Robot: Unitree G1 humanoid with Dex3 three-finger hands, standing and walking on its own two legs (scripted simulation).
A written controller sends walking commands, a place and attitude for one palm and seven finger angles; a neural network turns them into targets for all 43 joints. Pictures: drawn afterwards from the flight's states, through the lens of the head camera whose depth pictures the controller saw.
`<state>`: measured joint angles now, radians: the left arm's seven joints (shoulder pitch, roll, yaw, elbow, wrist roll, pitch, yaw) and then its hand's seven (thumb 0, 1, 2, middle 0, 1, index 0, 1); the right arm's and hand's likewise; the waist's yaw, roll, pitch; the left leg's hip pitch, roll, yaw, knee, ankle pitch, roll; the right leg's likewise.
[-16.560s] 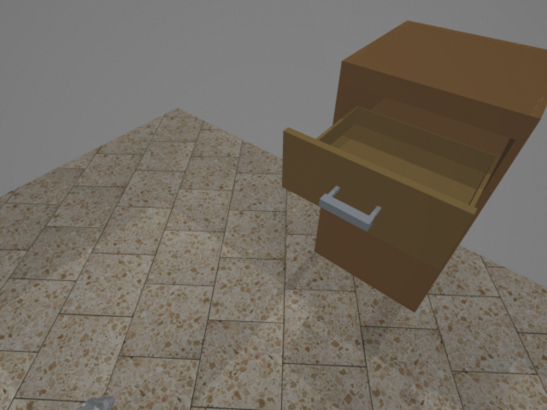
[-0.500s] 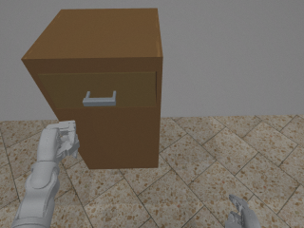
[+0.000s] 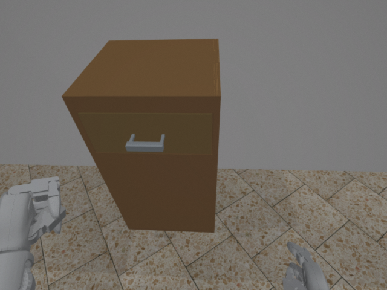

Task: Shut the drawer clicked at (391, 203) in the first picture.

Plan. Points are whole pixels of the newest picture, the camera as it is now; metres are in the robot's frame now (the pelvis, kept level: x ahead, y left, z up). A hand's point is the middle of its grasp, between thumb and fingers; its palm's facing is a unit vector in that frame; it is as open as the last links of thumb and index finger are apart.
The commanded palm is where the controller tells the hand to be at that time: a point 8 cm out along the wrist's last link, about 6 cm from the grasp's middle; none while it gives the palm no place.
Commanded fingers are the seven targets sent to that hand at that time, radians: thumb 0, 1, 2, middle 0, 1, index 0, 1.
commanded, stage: draw the hand back to the body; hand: left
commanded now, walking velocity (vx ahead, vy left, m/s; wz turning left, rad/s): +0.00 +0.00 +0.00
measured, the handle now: (146, 141) +0.57 +0.23 -0.05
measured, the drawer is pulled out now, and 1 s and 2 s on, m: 0.00 0.00 0.00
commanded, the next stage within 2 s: step back with the hand held close in 0.24 s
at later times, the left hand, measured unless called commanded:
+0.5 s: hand (44, 207) +0.19 +0.25 +0.17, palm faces +0.40 -0.81 -0.43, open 3.3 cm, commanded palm +0.12 +0.28 +0.17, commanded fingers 0.00 0.90 0.90 -1.40 -1.60 -1.40 -1.60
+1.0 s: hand (6, 256) +0.12 +0.27 +0.16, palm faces +0.39 -0.78 -0.49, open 3.2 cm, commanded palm +0.06 +0.31 +0.17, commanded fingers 0.00 0.90 0.90 -1.40 -1.60 -1.40 -1.60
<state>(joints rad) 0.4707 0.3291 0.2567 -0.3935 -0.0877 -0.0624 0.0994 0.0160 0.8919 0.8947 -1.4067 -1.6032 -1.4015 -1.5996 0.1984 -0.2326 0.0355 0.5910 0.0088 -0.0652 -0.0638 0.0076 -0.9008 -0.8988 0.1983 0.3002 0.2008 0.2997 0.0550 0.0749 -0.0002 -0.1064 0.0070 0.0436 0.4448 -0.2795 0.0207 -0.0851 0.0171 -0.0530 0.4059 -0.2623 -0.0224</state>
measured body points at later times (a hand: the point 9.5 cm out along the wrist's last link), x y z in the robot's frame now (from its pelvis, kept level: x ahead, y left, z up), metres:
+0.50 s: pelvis -0.01 +0.01 +0.00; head -0.01 -0.01 +0.45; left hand +0.16 +0.29 +0.19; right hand +0.17 -0.23 -0.08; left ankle -0.02 +0.10 -0.74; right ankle -0.02 -0.10 -0.74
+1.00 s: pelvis -0.07 +0.03 -0.01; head -0.06 +0.02 +0.44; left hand +0.09 +0.31 +0.18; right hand +0.11 -0.20 -0.09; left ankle -0.02 +0.10 -0.74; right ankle -0.03 -0.11 -0.74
